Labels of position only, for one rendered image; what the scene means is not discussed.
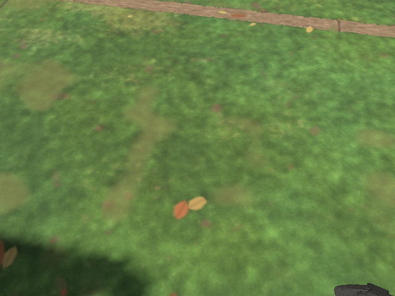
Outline right robot hand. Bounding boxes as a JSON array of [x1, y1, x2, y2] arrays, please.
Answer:
[[334, 283, 393, 296]]

